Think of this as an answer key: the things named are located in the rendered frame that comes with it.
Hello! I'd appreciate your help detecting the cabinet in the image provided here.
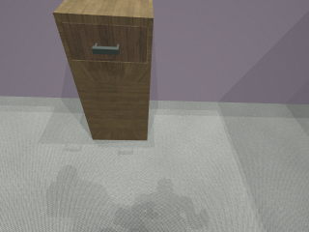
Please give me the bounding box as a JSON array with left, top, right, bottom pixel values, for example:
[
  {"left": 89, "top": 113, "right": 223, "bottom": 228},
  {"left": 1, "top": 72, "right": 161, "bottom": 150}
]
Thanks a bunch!
[{"left": 53, "top": 0, "right": 154, "bottom": 141}]

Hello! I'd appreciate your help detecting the handle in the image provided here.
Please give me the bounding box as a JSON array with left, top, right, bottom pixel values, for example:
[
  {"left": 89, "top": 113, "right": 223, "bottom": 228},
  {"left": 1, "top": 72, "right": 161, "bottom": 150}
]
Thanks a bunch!
[{"left": 92, "top": 43, "right": 120, "bottom": 55}]

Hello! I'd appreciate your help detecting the drawer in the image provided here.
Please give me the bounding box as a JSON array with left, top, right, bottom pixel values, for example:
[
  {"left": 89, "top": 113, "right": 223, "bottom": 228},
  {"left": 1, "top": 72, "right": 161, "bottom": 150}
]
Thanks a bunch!
[{"left": 62, "top": 21, "right": 148, "bottom": 63}]

